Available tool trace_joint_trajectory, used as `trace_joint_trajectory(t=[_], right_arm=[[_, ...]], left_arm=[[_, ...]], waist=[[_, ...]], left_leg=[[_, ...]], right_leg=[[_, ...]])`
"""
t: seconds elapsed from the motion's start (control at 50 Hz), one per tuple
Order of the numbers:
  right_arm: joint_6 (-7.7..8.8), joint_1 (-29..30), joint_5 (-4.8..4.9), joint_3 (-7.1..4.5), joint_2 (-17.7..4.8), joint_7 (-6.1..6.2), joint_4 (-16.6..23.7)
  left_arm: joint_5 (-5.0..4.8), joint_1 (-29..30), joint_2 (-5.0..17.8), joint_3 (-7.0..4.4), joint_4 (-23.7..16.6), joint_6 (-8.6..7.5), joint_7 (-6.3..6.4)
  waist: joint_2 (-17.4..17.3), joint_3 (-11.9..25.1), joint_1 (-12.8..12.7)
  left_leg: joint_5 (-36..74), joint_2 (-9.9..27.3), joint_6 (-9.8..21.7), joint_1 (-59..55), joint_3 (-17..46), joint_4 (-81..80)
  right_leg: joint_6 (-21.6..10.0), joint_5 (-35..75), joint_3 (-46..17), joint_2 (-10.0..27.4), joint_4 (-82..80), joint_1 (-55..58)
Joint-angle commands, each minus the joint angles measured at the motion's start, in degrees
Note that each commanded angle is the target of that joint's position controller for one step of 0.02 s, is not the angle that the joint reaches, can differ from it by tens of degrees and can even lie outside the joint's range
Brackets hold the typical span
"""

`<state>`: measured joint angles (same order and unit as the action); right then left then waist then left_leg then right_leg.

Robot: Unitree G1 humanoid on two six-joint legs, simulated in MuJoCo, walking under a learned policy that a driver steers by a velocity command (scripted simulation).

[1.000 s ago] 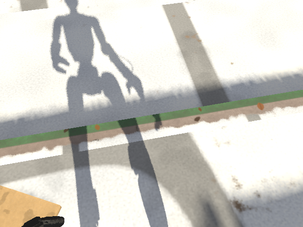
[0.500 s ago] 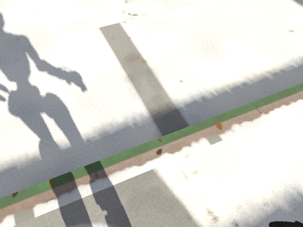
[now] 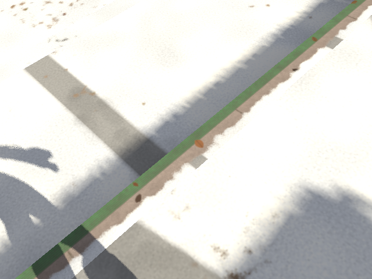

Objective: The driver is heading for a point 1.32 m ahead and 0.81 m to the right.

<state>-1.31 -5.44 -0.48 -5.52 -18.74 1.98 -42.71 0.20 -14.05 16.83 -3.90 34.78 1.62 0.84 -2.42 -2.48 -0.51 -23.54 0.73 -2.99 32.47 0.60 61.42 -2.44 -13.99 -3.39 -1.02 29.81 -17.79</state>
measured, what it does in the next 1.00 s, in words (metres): steps on the spot: left foot, then right foot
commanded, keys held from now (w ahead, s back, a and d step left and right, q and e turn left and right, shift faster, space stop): e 0.18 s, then no key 0.82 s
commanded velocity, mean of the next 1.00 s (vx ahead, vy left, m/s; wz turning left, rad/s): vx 0.00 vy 0.00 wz -0.25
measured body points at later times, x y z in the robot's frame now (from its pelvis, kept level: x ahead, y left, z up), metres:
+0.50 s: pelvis +0.01 +0.02 +0.00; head +0.04 +0.03 +0.45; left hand +0.22 +0.27 -0.10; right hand +0.10 -0.27 -0.09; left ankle +0.04 +0.14 -0.74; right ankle -0.05 -0.11 -0.68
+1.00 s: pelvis +0.00 -0.01 -0.01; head +0.00 -0.02 +0.44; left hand +0.18 +0.20 -0.12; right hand +0.04 -0.30 -0.13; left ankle +0.04 +0.14 -0.74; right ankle -0.04 -0.12 -0.74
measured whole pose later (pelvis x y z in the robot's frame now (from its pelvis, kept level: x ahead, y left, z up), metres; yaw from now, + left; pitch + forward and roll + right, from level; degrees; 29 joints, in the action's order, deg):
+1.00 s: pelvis +0.00 -0.01 -0.01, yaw -12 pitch -2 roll +0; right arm -0.1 -11.3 -0.5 -2.1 -15.1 1.3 -49.3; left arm 0.8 -12.3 12.2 -1.4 42.6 0.0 0.9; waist -0.2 -1.9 1.2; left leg -15.4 2.4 -3.5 12.2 2.3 29.1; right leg -0.5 -18.1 -3.6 -1.5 30.9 -11.2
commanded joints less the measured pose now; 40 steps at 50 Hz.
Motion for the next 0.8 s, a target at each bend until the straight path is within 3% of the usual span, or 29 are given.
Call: trace_joint_trajectory(t=[0.02,0.1,0.18,0.24,0.28,0.3,0.32,0.34,0.36,0.38,0.4,0.44,0.48,0.52,0.56,0.6,0.62,0.64,0.66,0.68,0.7,0.74,0.8], right_arm=[[0.99,0.7,0.09,-1.23,-4.2,-0.01,3.9],[1.37,3.6,0.46,-0.32,-2.5,-0.47,4.9],[1.91,3.8,0.87,-0.24,-3.0,-1.30,5.3],[2.28,2.0,1.05,-0.25,-3.4,-2.00,4.9],[2.70,0.1,0.96,-0.10,-2.9,-2.55,4.6],[2.95,-1.4,0.57,-0.06,-2.6,-2.72,4.2],[3.07,-2.1,-0.39,-0.35,-4.5,-2.59,4.5],[2.80,-1.1,-1.33,-0.77,-8.2,-2.27,5.6],[2.90,-1.1,-2.26,-0.28,-6.9,-2.28,4.7],[3.23,0.0,-1.53,0.12,-5.2,-2.15,5.5],[3.23,0.4,-0.78,0.07,-5.2,-1.81,5.3],[3.17,1.6,0.41,0.40,-4.7,-1.51,5.2],[2.53,1.9,0.35,0.90,-3.4,-1.48,4.7],[1.72,1.0,0.29,0.89,-3.3,-1.50,4.3],[1.09,-1.4,0.56,0.75,-4.4,-1.52,3.5],[1.19,-2.7,1.29,1.28,-3.6,-1.66,2.8],[1.90,-4.6,0.86,1.67,-2.9,-1.89,2.4],[2.88,-5.9,-0.70,2.08,-2.2,-2.52,2.7],[3.26,-6.0,-0.84,2.62,-0.2,-2.56,2.3],[3.18,-2.9,-1.06,2.38,-2.3,-2.44,1.9],[2.99,-1.6,-0.84,2.26,-2.4,-2.32,1.9],[2.19,-2.2,-0.48,2.34,-2.0,-1.83,1.4],[2.01,-3.3,-0.26,2.38,-1.7,-1.34,0.2]], left_arm=[[-0.19,4.0,8.7,-2.18,-5.0,-1.09,1.03],[-0.59,1.9,10.0,-2.79,-4.6,-0.60,1.54],[-0.38,2.7,11.0,-3.25,-5.3,0.10,1.08],[-0.51,4.0,10.1,-2.87,-5.3,0.35,0.56],[-1.03,5.4,9.3,-2.43,-5.2,0.56,0.52],[-1.35,5.9,8.7,-2.14,-5.1,0.61,0.65],[-0.72,4.0,6.9,-1.62,-4.9,0.41,0.76],[0.68,0.1,4.5,-0.90,-4.5,-0.01,0.62],[0.31,2.6,7.1,-1.75,-5.5,-0.47,0.85],[0.23,3.1,10.8,-2.92,-4.6,-0.59,1.12],[-0.32,3.6,11.2,-3.45,-3.8,-0.44,1.13],[-0.33,2.7,8.4,-3.03,-2.2,0.47,1.31],[-0.51,2.6,4.5,-1.71,-1.7,0.62,0.95],[-0.46,4.9,1.8,-0.44,-1.9,0.25,0.59],[-1.01,4.7,2.7,-0.70,-1.1,0.07,0.40],[-0.55,2.3,3.4,-0.86,0.5,-0.06,0.21],[0.13,2.6,5.6,-1.06,0.0,-0.09,0.45],[0.58,2.3,9.7,-1.81,-0.5,0.06,1.01],[0.94,3.8,7.5,-1.39,0.8,-0.02,0.50],[0.98,4.9,4.5,-0.76,0.0,-0.33,-0.12],[1.33,4.3,3.8,-0.46,0.7,-0.64,-0.18],[1.03,4.0,4.5,-0.41,1.3,-1.42,-0.16],[0.87,2.7,3.6,0.09,2.2,-1.97,0.14]], waist=[[9.9,8.0,1.5],[10.6,7.6,-0.2],[11.6,7.5,-0.9],[11.9,8.7,-0.9],[11.5,9.0,0.5],[10.7,8.8,1.7],[7.2,9.5,1.0],[-5.6,10.0,-2.3],[-13.5,6.8,-1.5],[-9.2,5.7,-0.3],[-6.9,5.3,-0.2],[-4.6,4.6,-0.5],[-5.5,5.1,-0.8],[-7.9,6.2,0.9],[-8.8,7.2,1.7],[-7.1,6.8,0.3],[-4.3,7.5,1.0],[4.1,8.9,3.3],[11.2,9.3,4.2],[8.1,6.5,2.0],[6.9,5.4,1.5],[6.9,2.5,1.5],[6.4,1.9,1.5]], left_leg=[[4.4,-0.3,-0.9,3.5,2.7,3.6],[5.2,-1.3,-1.8,2.5,3.6,-9.1],[2.5,-2.7,-1.4,-3.7,4.0,-17.2],[1.9,-2.4,-0.7,-8.3,3.5,-22.3],[7.0,-2.3,0.6,-13.5,2.5,-31.1],[14.8,-1.7,1.7,-18.4,2.2,-38.6],[21.9,3.5,3.7,-24.1,6.3,-40.5],[35.5,13.9,8.6,-28.4,16.5,-41.1],[37.4,20.6,18.2,-23.2,25.6,-43.1],[35.0,20.7,20.4,-22.6,25.0,-43.6],[33.3,18.2,18.8,-23.4,22.0,-42.8],[33.1,15.0,16.2,-24.4,17.1,-41.5],[35.4,11.3,14.8,-24.0,11.5,-40.8],[36.8,9.4,14.1,-24.8,8.9,-39.7],[36.5,9.9,14.4,-26.0,9.9,-38.4],[32.1,9.0,11.9,-23.6,9.7,-37.7],[26.8,8.3,8.6,-20.2,9.5,-37.5],[20.5,5.0,5.5,-16.9,5.7,-34.7],[11.7,1.9,2.5,-20.8,1.7,-36.2],[11.8,1.4,0.8,-21.4,1.1,-35.1],[12.6,1.3,0.7,-21.2,0.9,-34.7],[14.2,1.4,1.0,-20.5,1.2,-34.6],[14.8,1.6,1.0,-20.7,1.4,-34.7]], right_leg=[[-9.8,21.2,-14.7,12.0,-9.7,8.7],[-10.0,18.9,-17.2,11.1,-8.2,11.8],[-10.9,17.4,-21.9,11.0,-7.3,9.1],[-10.7,22.2,-23.7,11.0,-5.1,9.6],[-9.1,22.9,-23.8,9.4,-3.1,8.9],[-7.2,19.5,-23.0,7.9,-2.3,6.9],[-4.1,10.8,-20.8,5.4,0.3,3.2],[-0.4,-8.1,-12.5,-2.1,10.2,-3.1],[2.7,-21.5,-7.1,-4.9,15.9,-8.0],[4.9,-22.6,-7.3,-2.8,25.3,-8.9],[5.8,-20.5,-7.1,-2.9,30.2,-10.7],[7.5,-16.7,-7.8,-1.9,32.2,-11.7],[8.3,-14.5,-4.2,-1.0,25.3,-8.0],[8.4,-13.2,-0.2,0.6,14.2,-3.0],[8.0,-8.1,1.5,0.3,4.4,1.2],[5.9,5.3,2.0,0.0,-10.3,8.9],[4.2,11.8,-2.1,3.0,-10.3,14.1],[1.5,23.9,-6.7,8.3,-5.8,17.5],[-1.4,13.4,-6.7,8.1,-5.1,10.6],[-1.4,6.7,-6.3,6.3,-6.3,7.9],[-0.5,3.9,-6.0,5.8,-6.9,6.5],[0.3,4.2,-5.6,5.0,-6.9,4.6],[0.6,4.5,-5.3,4.6,-6.5,3.9]])
Keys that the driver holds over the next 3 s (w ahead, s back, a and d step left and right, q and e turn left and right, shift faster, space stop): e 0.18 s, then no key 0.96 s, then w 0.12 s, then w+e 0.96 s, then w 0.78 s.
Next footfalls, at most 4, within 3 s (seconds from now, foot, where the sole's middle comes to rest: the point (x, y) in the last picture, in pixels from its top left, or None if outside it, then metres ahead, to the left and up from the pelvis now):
0.32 left None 0.07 0.13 -0.78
0.62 right None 0.00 -0.13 -0.78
1.84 right None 0.34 -0.22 -0.78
2.32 left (272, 213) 0.69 -0.22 -0.78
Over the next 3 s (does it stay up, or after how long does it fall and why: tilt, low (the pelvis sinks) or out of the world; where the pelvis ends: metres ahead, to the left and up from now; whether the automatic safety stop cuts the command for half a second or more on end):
stays up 0.70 -0.48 0.00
